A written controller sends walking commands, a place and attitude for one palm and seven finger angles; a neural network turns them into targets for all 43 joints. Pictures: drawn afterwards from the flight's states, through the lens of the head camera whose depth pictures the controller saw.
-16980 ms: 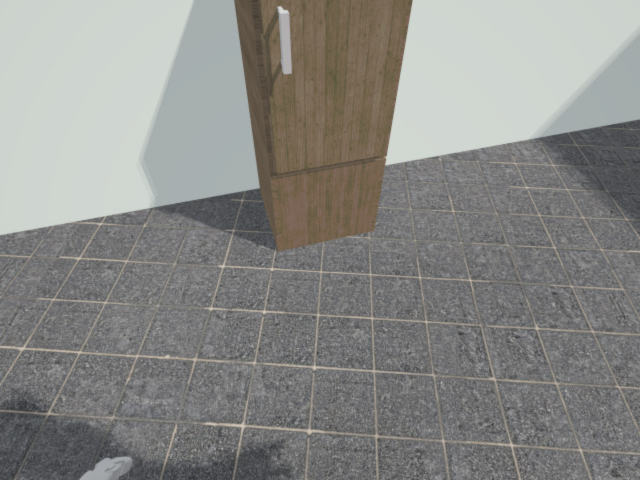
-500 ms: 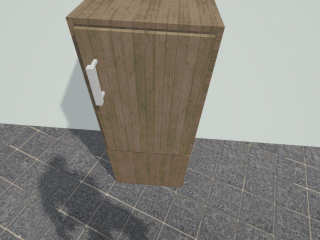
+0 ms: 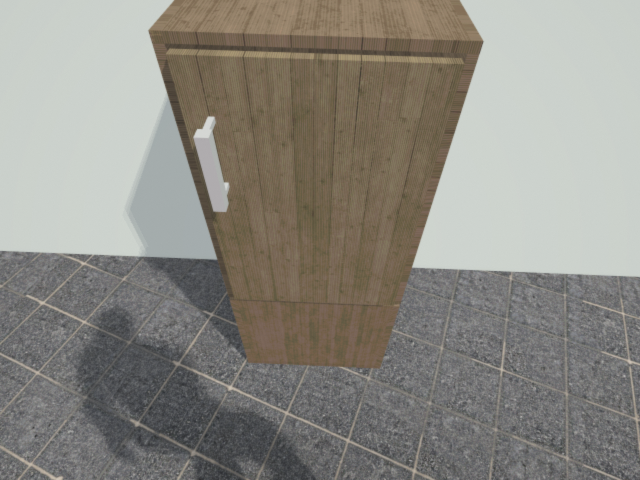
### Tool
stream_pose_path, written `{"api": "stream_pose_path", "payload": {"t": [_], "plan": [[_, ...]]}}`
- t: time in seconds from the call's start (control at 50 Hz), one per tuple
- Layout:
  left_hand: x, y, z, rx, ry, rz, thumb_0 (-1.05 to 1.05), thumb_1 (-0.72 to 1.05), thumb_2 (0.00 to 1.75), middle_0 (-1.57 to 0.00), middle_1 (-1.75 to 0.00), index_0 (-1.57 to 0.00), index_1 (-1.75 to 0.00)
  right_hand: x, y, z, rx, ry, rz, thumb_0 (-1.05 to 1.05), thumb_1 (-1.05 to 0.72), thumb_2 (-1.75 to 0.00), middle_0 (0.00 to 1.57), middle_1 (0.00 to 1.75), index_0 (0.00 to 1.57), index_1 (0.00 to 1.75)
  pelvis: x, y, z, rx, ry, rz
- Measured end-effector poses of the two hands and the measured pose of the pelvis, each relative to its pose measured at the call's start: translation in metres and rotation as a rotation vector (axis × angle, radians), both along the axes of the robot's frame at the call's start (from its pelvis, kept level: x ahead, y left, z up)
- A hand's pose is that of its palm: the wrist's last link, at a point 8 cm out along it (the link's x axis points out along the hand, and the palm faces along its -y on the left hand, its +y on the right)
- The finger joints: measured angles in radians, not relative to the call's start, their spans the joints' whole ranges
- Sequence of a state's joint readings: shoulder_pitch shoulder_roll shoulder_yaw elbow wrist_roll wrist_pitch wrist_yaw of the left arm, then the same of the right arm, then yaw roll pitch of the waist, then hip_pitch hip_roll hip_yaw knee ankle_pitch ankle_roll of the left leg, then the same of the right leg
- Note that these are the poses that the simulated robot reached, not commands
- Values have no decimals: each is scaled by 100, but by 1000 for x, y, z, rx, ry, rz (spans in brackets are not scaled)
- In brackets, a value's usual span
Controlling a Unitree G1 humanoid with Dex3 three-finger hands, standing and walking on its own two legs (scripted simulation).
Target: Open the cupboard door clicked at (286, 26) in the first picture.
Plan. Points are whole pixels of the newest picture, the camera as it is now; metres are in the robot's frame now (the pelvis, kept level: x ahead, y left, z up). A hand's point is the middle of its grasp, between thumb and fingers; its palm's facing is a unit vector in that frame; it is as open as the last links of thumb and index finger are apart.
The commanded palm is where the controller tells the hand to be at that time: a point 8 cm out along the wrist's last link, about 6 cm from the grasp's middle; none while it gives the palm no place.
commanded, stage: look again from close up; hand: left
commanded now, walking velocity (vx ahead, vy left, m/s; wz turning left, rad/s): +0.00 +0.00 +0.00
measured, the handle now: (215, 165) +0.54 +0.20 +0.09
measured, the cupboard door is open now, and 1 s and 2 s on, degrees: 0 0 0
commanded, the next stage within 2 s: raise the hand with hooked fingers in 0.16 s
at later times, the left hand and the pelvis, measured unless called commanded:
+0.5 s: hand (178, 392) +0.21 +0.18 +0.03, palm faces +0.21 -0.97 -0.09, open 7.7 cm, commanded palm +0.11 +0.24 -0.04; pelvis -0.02 -0.01 -0.02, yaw +2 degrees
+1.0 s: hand (169, 399) +0.21 +0.20 +0.00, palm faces -0.09 -0.99 -0.06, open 10.5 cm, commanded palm +0.16 +0.26 +0.02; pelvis -0.02 -0.04 -0.05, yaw +1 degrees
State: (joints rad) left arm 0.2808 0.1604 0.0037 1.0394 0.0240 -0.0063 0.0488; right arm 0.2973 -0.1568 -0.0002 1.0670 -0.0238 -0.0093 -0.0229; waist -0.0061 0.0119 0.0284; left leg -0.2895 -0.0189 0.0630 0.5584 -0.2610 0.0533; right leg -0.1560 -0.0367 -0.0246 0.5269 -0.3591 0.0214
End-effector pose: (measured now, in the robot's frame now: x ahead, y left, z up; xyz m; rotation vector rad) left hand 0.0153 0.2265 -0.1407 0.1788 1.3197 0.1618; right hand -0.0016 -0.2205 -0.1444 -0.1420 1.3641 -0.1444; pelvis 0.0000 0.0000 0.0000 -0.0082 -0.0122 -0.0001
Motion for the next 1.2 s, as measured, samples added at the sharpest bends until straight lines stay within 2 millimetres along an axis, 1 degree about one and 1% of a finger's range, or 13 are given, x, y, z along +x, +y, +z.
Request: {"api": "stream_pose_path", "payload": {"t": [0.28, 0.32, 0.44, 0.5, 0.54, 0.58, 0.66, 0.7, 0.8, 0.88, 1.0, 1.14, 1.2], "plan": [[-14, 9, 0, -7, 60, -13, 0, 91, 90, -20, -30, -20, -30, 29, -5, 12, -27, -62, 26, 1, -92, -90, 20, 30, 20, 30, 0, 5, 5, 7, 15, -7], [12, 12, 19, -1, -109, 74, 1, 91, 90, -20, -30, -20, -30, 40, -8, 19, -42, -163, 29, 1, -91, -90, 21, 30, 20, 30, -1, 4, 4, 10, 18, 1], [133, 9, 139, 67, -930, 66, 1, 86, 87, -20, -34, -20, -34, 97, -22, 37, -59, -543, 61, 1, -91, -90, 21, 30, 20, 30, -11, -6, -6, 32, 31, 36], [164, 1, 173, 25, -1210, -15, 1, 81, 85, -20, -37, -20, -37, 125, -33, 43, -63, -667, 78, 1, -91, -90, 21, 30, 21, 30, -17, -14, -16, 20, 81, 28], [168, -3, 173, -24, -1322, -88, 0, 77, 84, -21, -39, -20, -39, 141, -42, 47, -71, -726, 88, 1, -90, -90, 21, 30, 21, 30, -22, -23, -26, 23, 118, 16], [161, -5, 156, -79, -1341, -156, 0, 73, 82, -21, -42, -21, -42, 153, -52, 51, -83, -771, 110, 1, -90, -90, 21, 30, 21, 30, -26, -32, -37, 23, 139, 14], [124, 2, 107, -155, -1171, -143, 0, 64, 78, -22, -48, -22, -48, 170, -72, 56, -132, -818, 162, 1, -90, -90, 21, 30, 21, 30, -31, -45, -53, 12, 165, 24], [104, 10, 96, -138, -1118, -86, 1, 59, 76, -22, -50, -22, -51, 175, -79, 55, -158, -820, 181, 1, -90, -90, 21, 30, 21, 30, -29, -49, -57, 3, 173, 31], [93, 25, 132, 11, -1305, -49, 1, 47, 71, -23, -58, -23, -58, 177, -80, 40, -178, -778, 214, 1, -90, -90, 20, 30, 20, 30, -25, -53, -63, -27, 180, 53], [126, 22, 159, -11, -1435, -166, 1, 38, 68, -23, -64, -23, -64, 167, -70, 18, -135, -730, 203, 1, -90, -90, 20, 30, 20, 30, -26, -51, -65, -39, 184, 59], [178, 24, 151, -187, -1192, -258, 1, 24, 62, -25, -73, -25, -73, 138, -54, 11, -73, -661, 102, 1, -90, -90, 21, 30, 21, 30, -23, -43, -52, -14, 189, 26], [173, 54, 184, -81, -1318, -121, 0, 8, 55, -26, -83, -26, -83, 115, -49, 28, -98, -627, 66, 1, -90, -90, 21, 30, 21, 30, -13, -26, -37, -6, 181, 1], [169, 62, 184, -69, -1340, -120, 0, 1, 52, -26, -88, -26, -88, 115, -47, 31, -119, -618, 99, 1, -90, -90, 21, 30, 21, 30, -15, -17, -37, -17, 176, 13]]}}
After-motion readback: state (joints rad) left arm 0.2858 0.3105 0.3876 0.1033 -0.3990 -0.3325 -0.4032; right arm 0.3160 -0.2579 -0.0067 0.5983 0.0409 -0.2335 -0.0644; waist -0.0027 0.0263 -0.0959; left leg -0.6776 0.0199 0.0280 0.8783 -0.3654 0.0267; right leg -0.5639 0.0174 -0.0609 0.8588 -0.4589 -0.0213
